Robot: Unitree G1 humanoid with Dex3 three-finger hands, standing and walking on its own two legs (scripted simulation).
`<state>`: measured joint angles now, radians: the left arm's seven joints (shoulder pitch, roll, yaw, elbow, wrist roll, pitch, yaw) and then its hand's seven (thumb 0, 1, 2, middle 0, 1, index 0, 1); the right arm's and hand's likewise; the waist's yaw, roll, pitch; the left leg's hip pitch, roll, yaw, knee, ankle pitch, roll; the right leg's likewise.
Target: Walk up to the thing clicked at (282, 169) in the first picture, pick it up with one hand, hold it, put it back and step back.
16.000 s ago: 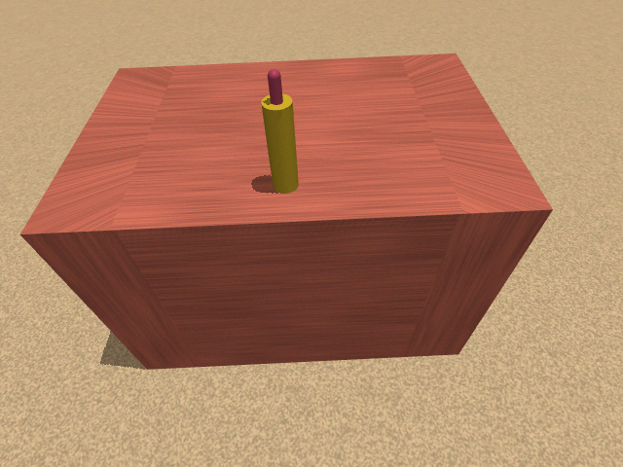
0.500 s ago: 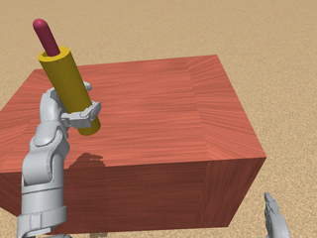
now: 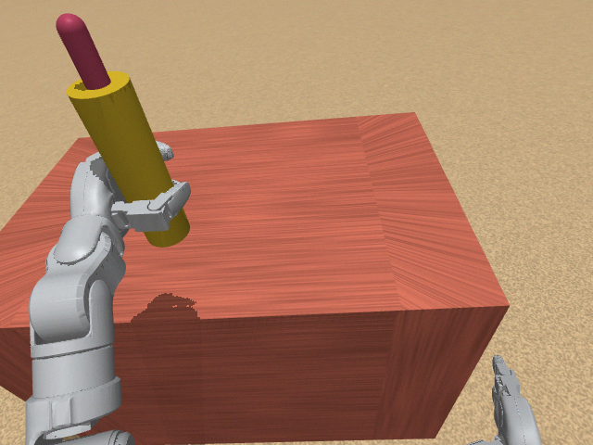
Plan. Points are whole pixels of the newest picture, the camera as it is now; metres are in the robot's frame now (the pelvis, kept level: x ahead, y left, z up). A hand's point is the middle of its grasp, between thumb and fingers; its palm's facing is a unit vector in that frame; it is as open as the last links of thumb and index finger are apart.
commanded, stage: hold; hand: left
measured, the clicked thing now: (129, 148) +0.34 +0.18 +0.29
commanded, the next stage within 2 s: none
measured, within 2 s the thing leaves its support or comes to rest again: neither
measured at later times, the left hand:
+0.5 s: hand (152, 201) +0.32 +0.17 +0.23, palm faces +0.17 -0.99 -0.03, open 7.7 cm
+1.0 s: hand (152, 187) +0.33 +0.16 +0.24, palm faces +0.14 -0.99 -0.01, open 7.7 cm
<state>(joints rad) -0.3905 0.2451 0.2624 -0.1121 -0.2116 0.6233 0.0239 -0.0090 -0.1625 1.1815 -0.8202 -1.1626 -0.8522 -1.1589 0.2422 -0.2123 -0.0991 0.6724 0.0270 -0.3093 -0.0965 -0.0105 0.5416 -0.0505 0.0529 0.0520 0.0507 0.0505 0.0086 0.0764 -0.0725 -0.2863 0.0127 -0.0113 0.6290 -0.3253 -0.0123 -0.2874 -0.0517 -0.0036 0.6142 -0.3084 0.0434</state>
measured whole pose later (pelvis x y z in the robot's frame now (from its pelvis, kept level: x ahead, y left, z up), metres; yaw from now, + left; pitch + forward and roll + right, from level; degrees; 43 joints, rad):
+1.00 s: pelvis -0.01 +0.00 +0.00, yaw +0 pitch -1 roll +0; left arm -0.42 0.24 0.27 -0.15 -0.22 0.70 0.02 -0.01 -0.16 1.18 -0.82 -1.16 -0.85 -1.15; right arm 0.23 -0.22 -0.11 0.73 0.04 -0.34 -0.11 -0.01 0.55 -0.05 0.05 0.05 0.05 0.05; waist 0.02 0.08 -0.08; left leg -0.29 0.01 -0.01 0.62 -0.31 -0.01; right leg -0.30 -0.05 0.00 0.62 -0.30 0.04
